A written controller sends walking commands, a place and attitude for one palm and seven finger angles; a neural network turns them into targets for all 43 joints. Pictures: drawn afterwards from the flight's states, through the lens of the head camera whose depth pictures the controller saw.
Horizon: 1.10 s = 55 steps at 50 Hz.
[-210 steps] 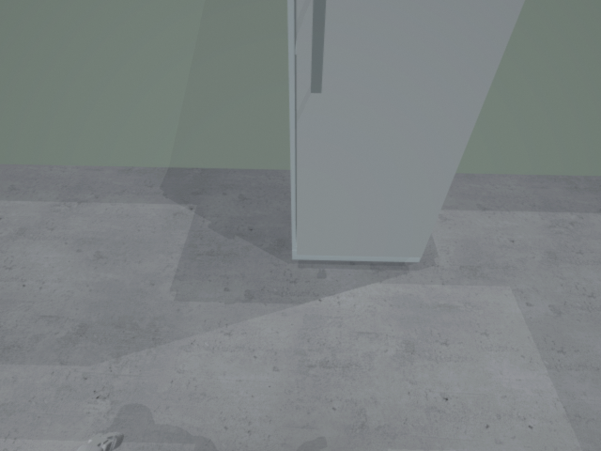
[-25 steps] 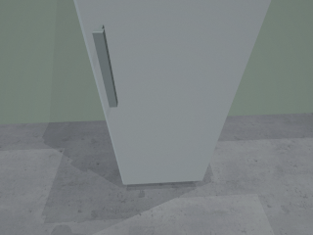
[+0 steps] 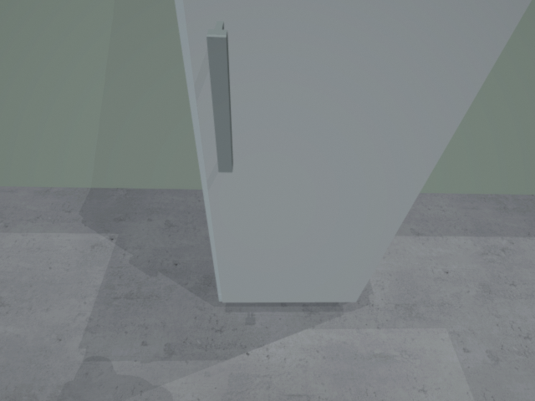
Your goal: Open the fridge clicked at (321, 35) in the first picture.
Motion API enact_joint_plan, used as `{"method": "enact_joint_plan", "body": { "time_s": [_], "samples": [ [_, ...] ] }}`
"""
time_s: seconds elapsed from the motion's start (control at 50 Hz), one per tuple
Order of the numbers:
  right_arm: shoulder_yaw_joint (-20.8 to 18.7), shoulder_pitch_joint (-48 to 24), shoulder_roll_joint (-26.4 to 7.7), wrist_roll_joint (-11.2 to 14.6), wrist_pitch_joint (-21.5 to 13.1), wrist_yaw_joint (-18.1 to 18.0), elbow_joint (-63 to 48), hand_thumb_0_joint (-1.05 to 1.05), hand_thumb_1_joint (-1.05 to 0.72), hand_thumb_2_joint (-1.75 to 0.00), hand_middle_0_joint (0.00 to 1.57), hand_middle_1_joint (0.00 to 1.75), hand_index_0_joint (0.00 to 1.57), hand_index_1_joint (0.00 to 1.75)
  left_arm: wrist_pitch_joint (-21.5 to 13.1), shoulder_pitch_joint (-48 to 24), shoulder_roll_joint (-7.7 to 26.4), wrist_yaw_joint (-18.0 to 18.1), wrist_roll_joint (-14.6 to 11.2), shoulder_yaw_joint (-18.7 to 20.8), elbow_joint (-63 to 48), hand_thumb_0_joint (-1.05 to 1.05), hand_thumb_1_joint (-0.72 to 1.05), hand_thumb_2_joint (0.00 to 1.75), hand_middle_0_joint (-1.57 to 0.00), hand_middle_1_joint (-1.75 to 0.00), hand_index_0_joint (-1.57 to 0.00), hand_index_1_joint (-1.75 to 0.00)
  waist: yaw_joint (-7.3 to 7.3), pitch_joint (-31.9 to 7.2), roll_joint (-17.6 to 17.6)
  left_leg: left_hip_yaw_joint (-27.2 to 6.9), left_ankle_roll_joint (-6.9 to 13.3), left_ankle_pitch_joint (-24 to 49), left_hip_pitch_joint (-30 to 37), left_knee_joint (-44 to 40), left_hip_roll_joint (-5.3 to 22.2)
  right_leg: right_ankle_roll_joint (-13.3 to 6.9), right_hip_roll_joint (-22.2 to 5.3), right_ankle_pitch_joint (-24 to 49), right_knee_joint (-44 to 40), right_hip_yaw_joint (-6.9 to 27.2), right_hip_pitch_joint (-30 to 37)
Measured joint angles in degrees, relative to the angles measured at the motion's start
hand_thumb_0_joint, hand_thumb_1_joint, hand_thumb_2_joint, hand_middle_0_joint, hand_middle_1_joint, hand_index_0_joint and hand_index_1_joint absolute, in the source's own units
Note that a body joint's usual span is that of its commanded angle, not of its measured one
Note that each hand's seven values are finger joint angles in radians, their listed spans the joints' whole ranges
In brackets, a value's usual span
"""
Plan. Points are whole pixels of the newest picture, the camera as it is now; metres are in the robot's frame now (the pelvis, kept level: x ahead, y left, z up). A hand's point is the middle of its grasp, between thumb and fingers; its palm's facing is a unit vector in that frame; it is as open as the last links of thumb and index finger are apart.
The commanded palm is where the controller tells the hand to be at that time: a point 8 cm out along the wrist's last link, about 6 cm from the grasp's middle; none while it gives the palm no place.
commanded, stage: come to a stop and stand still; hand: left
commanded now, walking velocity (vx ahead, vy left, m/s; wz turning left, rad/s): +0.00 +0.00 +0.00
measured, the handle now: (223, 104) +0.53 +0.13 +0.17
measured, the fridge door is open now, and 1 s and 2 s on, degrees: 0 0 0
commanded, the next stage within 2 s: look again from close up in 0.18 s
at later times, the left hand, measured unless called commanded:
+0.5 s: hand out of the picture -0.02 +0.19 -0.17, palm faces +0.03 -0.97 -0.23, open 7.4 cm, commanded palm none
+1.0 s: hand out of the picture -0.12 +0.14 -0.18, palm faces +0.08 -0.98 -0.16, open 7.4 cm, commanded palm none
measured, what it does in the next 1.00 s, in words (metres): shifts its weight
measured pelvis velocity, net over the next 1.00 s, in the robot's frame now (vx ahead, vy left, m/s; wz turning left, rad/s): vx -0.08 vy -0.02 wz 0.03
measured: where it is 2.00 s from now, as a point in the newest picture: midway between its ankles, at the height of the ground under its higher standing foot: outside the picture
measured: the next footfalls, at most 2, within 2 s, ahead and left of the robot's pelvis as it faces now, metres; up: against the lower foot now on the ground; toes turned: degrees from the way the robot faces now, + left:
none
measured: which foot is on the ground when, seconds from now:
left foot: down 0.00-1.00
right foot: down 0.00-1.00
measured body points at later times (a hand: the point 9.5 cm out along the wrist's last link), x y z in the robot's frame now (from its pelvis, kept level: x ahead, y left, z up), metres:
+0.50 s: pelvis -0.04 +0.00 +0.00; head -0.04 -0.01 +0.45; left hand -0.02 +0.24 -0.15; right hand -0.03 -0.22 -0.16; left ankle -0.03 +0.11 -0.74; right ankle -0.04 -0.15 -0.74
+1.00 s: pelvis -0.08 -0.02 +0.00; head -0.10 -0.02 +0.45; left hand -0.12 +0.19 -0.16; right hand -0.10 -0.25 -0.16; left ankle -0.03 +0.10 -0.74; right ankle -0.04 -0.14 -0.74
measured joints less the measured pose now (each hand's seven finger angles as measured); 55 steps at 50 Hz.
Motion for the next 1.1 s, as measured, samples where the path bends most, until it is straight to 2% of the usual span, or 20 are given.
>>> {"method": "enact_joint_plan", "body": {
  "time_s": [0.06,0.28,0.38,0.5,0.7,1.1],
  "samples": [
    [-0.07,-0.68,-0.72,0.24,0.16,-0.02,0.40,0.03,-0.96,-0.90,0.20,0.30,0.21,0.30,-0.74,-1.15,-0.09,0.09,0.04,-0.36,-0.18,0.00,0.91,0.90,-0.20,-0.30,-0.20,-0.30,-0.28,-0.40,1.19,0.14,0.12,0.45,0.86,-1.24,0.14,0.73,0.27,0.92,-2.54,-0.01,1.39],
    [0.51,0.14,-0.28,0.21,-0.07,0.83,1.78,0.01,-0.94,-0.90,0.20,0.30,0.20,0.30,-0.82,-4.70,1.07,0.15,-0.04,-0.71,-0.83,0.01,0.92,0.90,-0.20,-0.30,-0.20,-0.30,-1.49,0.34,1.22,0.08,0.34,3.12,2.11,-4.94,-0.32,0.78,0.15,3.43,-6.02,-0.24,2.63],
    [0.81,1.32,-1.08,-0.03,-0.61,1.59,-1.89,0.01,-0.93,-0.90,0.20,0.30,0.20,0.30,-2.45,-4.92,1.02,0.97,0.40,-1.62,-2.80,0.00,0.91,0.90,-0.20,-0.30,-0.20,-0.30,-2.49,1.83,2.49,-0.71,0.45,1.86,-2.69,0.66,0.08,0.40,0.09,2.60,-1.48,-0.74,-1.35],
    [0.79,2.59,-1.28,-0.02,0.26,1.62,-3.36,0.01,-0.91,-0.90,0.20,0.30,0.20,0.30,-1.19,-3.78,1.43,0.45,0.23,-1.49,-4.34,0.00,0.91,0.90,-0.20,-0.30,-0.20,-0.30,-2.32,0.72,3.55,-1.02,0.53,1.71,-3.35,3.25,0.11,0.23,-0.12,1.67,2.00,-0.81,-2.29],
    [0.40,3.54,-1.63,-0.38,1.47,2.48,-5.07,0.01,-0.92,-0.90,0.20,0.30,0.20,0.30,-0.28,-0.42,1.10,-0.28,0.39,-1.50,-6.32,0.00,0.90,0.90,-0.20,-0.30,-0.20,-0.30,-2.08,-1.60,3.14,-1.47,-0.23,5.13,-5.20,1.71,0.65,-1.21,0.54,3.84,2.15,-1.15,-4.80],
    [0.60,7.00,0.55,-0.30,1.42,2.33,-2.29,0.01,-0.91,-0.90,0.20,0.30,0.20,0.30,-0.54,3.09,-0.84,-0.52,0.27,-1.07,-4.62,0.00,0.90,0.90,-0.20,-0.30,-0.20,-0.30,-1.60,-1.36,1.79,-3.24,-1.35,7.59,-8.08,0.93,1.91,-2.61,2.36,6.28,0.48,-2.24,-6.87]
  ]
}}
